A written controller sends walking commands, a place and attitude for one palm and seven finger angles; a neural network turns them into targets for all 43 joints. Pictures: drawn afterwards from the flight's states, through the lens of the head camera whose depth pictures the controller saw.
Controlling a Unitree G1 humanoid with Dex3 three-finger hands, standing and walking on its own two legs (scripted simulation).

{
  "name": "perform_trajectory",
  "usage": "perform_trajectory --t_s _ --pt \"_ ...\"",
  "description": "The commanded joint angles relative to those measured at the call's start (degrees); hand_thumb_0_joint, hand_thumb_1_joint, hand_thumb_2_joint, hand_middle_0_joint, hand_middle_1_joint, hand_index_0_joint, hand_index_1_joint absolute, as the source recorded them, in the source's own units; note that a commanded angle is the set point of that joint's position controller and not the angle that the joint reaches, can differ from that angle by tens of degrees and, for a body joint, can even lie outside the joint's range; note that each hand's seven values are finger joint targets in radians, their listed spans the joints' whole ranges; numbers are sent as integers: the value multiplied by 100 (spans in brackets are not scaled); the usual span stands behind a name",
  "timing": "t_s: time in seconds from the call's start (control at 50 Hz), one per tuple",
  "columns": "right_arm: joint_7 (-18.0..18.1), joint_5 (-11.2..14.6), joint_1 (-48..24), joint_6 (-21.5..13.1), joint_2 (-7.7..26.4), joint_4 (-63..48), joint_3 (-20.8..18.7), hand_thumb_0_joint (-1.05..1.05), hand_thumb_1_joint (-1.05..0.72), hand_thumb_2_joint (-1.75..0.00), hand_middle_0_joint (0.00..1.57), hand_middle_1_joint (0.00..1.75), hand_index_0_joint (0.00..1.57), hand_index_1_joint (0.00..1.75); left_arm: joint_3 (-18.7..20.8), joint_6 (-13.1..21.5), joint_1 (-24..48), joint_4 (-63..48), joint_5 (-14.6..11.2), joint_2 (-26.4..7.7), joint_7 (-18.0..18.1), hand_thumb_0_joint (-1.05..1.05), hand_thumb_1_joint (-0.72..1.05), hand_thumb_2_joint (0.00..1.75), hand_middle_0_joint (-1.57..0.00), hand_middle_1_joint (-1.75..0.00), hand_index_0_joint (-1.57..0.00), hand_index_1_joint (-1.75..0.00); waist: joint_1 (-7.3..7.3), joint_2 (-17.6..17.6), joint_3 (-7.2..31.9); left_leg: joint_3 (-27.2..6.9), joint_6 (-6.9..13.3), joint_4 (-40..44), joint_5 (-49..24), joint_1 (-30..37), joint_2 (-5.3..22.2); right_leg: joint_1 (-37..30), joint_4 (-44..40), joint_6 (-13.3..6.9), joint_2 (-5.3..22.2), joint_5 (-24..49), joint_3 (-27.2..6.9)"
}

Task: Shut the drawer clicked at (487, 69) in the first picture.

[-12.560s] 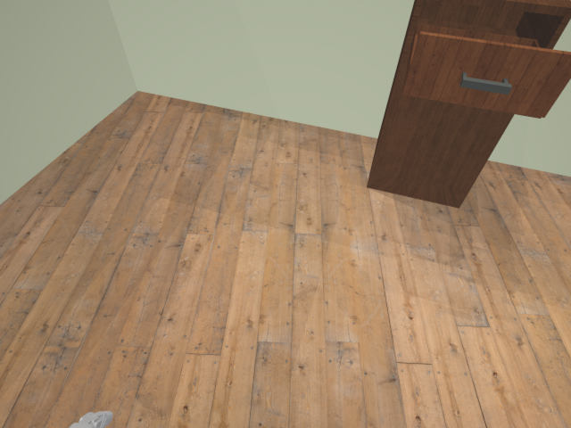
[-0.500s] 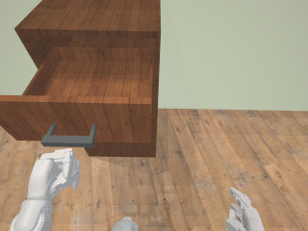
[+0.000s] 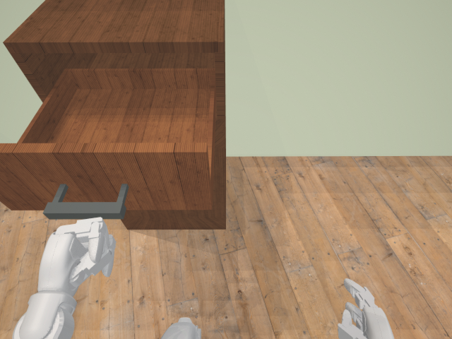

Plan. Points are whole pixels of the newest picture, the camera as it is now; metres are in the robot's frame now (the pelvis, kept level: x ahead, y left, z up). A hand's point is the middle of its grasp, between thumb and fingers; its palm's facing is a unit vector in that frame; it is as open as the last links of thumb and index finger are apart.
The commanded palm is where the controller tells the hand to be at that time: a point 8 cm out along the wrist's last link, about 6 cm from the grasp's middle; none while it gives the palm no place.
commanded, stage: push the drawer shut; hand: left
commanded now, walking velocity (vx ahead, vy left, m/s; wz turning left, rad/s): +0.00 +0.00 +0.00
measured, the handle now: (89, 200) +0.33 +0.25 +0.07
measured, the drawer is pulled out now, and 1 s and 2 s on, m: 0.28 0.21 0.09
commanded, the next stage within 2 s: none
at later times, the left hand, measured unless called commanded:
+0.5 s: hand (107, 236) +0.27 +0.20 +0.06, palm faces +0.04 -1.00 -0.06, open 3.1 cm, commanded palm +0.26 +0.26 +0.07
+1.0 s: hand (115, 201) +0.33 +0.21 +0.06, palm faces +0.03 -1.00 -0.04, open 3.0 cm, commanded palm +0.32 +0.26 +0.07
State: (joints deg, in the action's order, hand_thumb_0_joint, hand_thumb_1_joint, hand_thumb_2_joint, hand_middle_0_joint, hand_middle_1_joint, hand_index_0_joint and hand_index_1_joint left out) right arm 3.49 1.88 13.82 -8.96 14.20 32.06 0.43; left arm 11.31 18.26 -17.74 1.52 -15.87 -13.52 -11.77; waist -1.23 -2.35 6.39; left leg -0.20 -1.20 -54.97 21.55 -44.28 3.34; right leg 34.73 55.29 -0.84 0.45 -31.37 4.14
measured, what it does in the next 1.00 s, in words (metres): stands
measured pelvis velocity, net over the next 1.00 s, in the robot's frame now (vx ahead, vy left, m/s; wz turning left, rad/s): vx -0.02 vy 0.01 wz -0.01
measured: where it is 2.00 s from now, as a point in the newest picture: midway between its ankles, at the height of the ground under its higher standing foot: outside the picture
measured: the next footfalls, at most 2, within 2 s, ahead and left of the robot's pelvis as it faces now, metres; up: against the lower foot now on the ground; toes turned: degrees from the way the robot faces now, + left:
none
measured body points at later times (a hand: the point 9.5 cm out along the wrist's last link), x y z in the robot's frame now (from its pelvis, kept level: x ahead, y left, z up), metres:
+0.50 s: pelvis +0.00 -0.01 +0.00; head +0.04 -0.02 +0.45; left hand +0.26 +0.26 +0.07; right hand +0.15 -0.26 -0.09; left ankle +0.06 +0.13 -0.68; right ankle -0.04 -0.11 -0.68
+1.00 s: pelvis -0.02 +0.01 +0.00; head +0.04 +0.01 +0.45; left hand +0.33 +0.26 +0.07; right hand +0.11 -0.25 -0.10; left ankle +0.06 +0.13 -0.68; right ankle -0.04 -0.11 -0.68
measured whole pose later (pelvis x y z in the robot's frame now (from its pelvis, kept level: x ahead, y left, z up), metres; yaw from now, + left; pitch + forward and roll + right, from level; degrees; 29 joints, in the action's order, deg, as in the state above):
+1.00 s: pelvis -0.02 +0.01 +0.00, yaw +0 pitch +11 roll -2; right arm 4.2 2.2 14.7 -5.7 14.5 36.4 1.6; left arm 14.7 18.9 12.7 30.3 -13.8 -18.1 -13.9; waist -2.5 -1.7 4.8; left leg -0.4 -0.8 -53.8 19.2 -45.6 3.6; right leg 36.2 54.3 -0.6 0.1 -28.9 4.1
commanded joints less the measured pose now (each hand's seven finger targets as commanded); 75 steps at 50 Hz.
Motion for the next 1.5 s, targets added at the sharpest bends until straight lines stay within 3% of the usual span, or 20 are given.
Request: perform_trajectory --t_s 0.0,0.06,0.12,0.14,0.3,0.36,0.42,0.48,0.56,0.6,0.66,0.72,0.76,0.92,1.0,1.18,1.24,1.28,1.4,1.48 --pt "66 19 -286 -311 665 -817 -312 0 -90 -90 20 30 20 30 497 522 376 -1338 -116 -849 -34 0 90 90 -140 -160 -140 -160 -4 42 1185 -4 279 533 -1157 1584 -240 83 -962 104 -113 2093 -162" --pt "62 31 -328 -261 656 -835 -315 0 -90 -90 20 30 20 30 488 486 196 -1230 -127 -809 -94 0 90 90 -140 -160 -140 -160 19 47 1043 -4 277 547 -1133 1488 -247 78 -973 108 -110 2124 -169" --pt "102 19 -306 -236 709 -739 -299 0 -90 -90 20 30 20 30 613 484 660 -1080 -110 -1022 -89 0 90 90 -140 -160 -140 -160 -88 142 869 -25 299 486 -920 1354 -237 243 -1036 125 -116 1857 -231" --pt "107 22 -306 -239 707 -747 -282 0 -90 -90 20 30 20 30 517 497 909 -1025 -138 -910 -118 0 90 90 -140 -160 -140 -160 -134 164 833 -21 296 478 -817 1321 -252 309 -1054 136 -99 1742 -256" --pt "156 37 -264 -242 747 -636 -272 0 -90 -90 20 30 20 30 742 422 1611 -454 -213 -1161 -314 0 90 90 -140 -160 -140 -160 -32 5 1239 11 299 497 -1024 1477 -251 22 -1096 131 -71 2015 -379" --pt "177 53 -267 -214 776 -550 -259 0 -90 -90 20 30 20 30 730 379 2226 -274 -229 -1219 -347 0 90 90 -140 -160 -140 -160 -144 21 1096 -12 308 490 -944 1451 -243 178 -1125 142 -74 1919 -377" --pt "188 42 -230 -214 799 -507 -272 0 -90 -90 20 30 20 30 791 413 2287 -108 -241 -1255 -346 0 90 90 -140 -160 -140 -160 -112 130 1128 -21 317 504 -960 1455 -243 125 -1141 137 -79 1905 -367" --pt "188 53 -232 -217 796 -434 -265 0 -90 -90 20 30 20 30 646 460 2796 34 -206 -1192 -349 0 90 90 -140 -160 -140 -160 -174 -38 1134 -37 298 542 -793 1521 -244 288 -1142 120 -84 1645 -346" --pt "213 55 -198 -179 823 -357 -263 0 -90 -90 20 30 20 30 621 461 3331 381 -149 -1239 -324 0 90 90 -140 -160 -140 -160 -234 139 1125 -69 311 581 -624 1515 -226 396 -1171 118 -99 1382 -340" --pt "219 59 -197 -184 823 -315 -254 0 -90 -90 20 30 20 30 567 470 3692 416 -123 -1268 -311 0 90 90 -140 -160 -140 -160 -238 -110 1216 -83 301 607 -540 1621 -221 447 -1174 92 -98 1234 -326" --pt "216 60 -171 -168 828 -312 -254 0 -90 -90 20 30 20 30 428 448 3946 554 -75 -1171 -244 0 90 90 -140 -160 -140 -160 -258 28 1283 -120 312 648 -509 1669 -219 464 -1183 93 -101 1211 -304" --pt "225 46 -126 -110 863 -247 -231 0 -90 -90 20 30 20 30 611 423 4274 889 -1 -1464 -167 0 90 90 -140 -160 -140 -160 -254 31 1197 -126 313 671 -295 1526 -213 477 -1229 87 -112 951 -327" --pt "212 56 -122 -78 844 -255 -221 0 -90 -90 20 30 20 30 561 433 4526 1033 35 -1418 -142 0 90 90 -140 -160 -140 -160 -261 -48 1194 -128 289 717 -261 1575 -214 506 -1216 73 -107 924 -306" --pt "150 31 47 76 876 -232 -223 0 -90 -90 20 30 20 30 891 451 4761 1680 73 -1746 -96 0 90 90 -140 -160 -140 -160 -175 -22 1376 -130 283 751 -479 1576 -206 292 -1196 42 -156 1161 -277" --pt "133 43 107 180 879 -207 -227 0 -90 -90 20 30 20 30 803 491 5386 1912 99 -1681 -114 0 90 90 -140 -160 -140 -160 -284 -87 1313 -116 271 773 -361 1620 -207 476 -1216 55 -168 1089 -277" --pt "80 14 333 356 924 -151 -273 0 -90 -90 20 30 20 30 925 544 5751 2357 182 -1817 -113 0 90 90 -140 -160 -140 -160 -285 -71 1606 -157 261 733 -659 1765 -187 470 -1107 25 -213 1372 -219" --pt "81 12 392 405 936 -110 -282 0 -90 -90 20 30 20 30 921 582 6116 2421 249 -1893 -106 0 90 90 -140 -160 -140 -160 -331 -214 1681 -184 260 701 -752 1868 -165 582 -1056 14 -223 1431 -214" --pt "60 15 412 426 915 -104 -283 0 -90 -90 20 30 20 30 724 583 6311 2464 270 -1687 -87 0 90 90 -140 -160 -140 -160 -375 -381 1641 -227 233 715 -710 1984 -155 750 -1043 3 -227 1358 -178" --pt "65 -9 530 514 969 33 -286 0 -90 -90 20 30 20 30 876 622 6994 3017 396 -1984 35 0 90 90 -140 -160 -140 -160 -482 -106 1597 -251 257 647 -448 1754 -150 878 -1040 18 -224 1159 -204" --pt "50 -24 605 556 955 54 -292 0 -90 -90 20 30 20 30 777 690 7323 3155 471 -1921 21 0 90 90 -140 -160 -140 -160 -486 -365 1891 -278 240 576 -674 1982 -142 972 -957 -9 -222 1275 -198"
